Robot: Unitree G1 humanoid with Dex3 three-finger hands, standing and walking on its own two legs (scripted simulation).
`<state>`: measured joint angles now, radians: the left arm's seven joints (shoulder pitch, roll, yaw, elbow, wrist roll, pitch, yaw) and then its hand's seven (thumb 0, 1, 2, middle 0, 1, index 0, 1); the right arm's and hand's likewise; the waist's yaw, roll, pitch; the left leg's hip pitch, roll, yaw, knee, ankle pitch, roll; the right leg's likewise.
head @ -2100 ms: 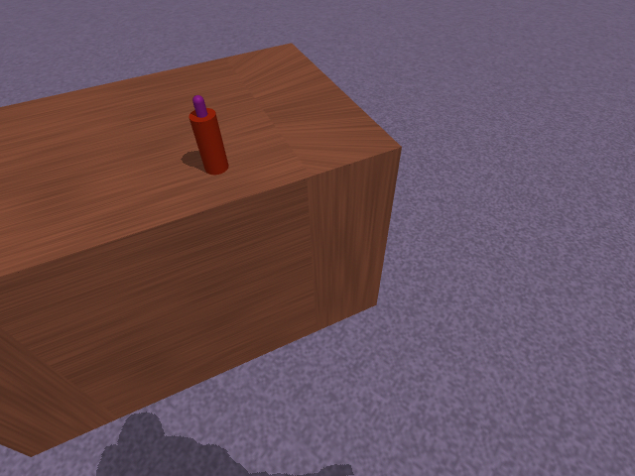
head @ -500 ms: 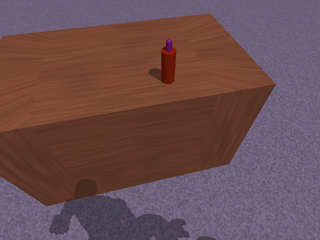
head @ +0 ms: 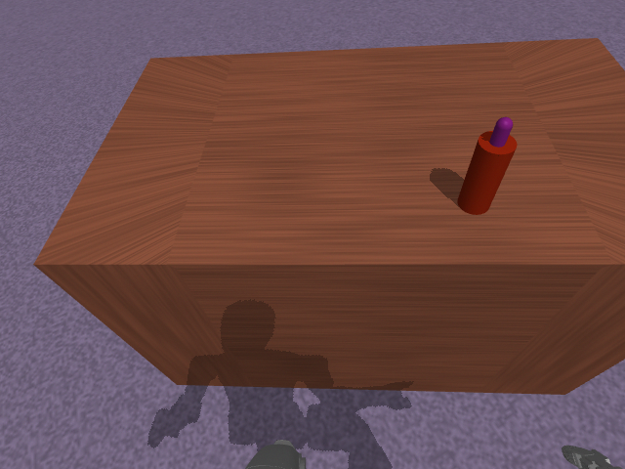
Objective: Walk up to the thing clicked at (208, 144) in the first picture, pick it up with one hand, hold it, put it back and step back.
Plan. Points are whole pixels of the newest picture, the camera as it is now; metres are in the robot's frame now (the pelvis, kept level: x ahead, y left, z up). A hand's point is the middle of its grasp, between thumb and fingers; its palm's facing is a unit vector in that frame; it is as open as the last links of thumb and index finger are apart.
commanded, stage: walk up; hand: right
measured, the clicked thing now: (488, 165) +0.56 -0.21 +0.03
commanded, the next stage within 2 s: stand in 1.38 s
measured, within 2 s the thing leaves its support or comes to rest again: neither
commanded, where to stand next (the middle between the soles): +0.12 +0.00 m, yaw +0 degrees
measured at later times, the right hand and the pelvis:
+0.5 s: hand out of the picture +0.16 -0.23 -0.15, palm faces -0.06 +0.93 -0.35, open 7.4 cm; pelvis +0.05 +0.03 -0.01, yaw +2 degrees
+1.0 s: hand out of the picture +0.16 -0.23 -0.13, palm faces -0.08 +0.93 -0.35, open 7.4 cm; pelvis +0.05 +0.02 +0.02, yaw +3 degrees
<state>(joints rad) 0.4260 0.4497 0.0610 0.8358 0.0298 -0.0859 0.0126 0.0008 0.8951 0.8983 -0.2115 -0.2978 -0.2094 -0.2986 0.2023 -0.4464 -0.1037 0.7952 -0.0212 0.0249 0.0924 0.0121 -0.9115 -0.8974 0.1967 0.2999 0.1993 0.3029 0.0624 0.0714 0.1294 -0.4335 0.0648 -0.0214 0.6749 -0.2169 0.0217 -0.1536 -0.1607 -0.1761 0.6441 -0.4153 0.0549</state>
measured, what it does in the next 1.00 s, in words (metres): steps on the spot: left foot, then right foot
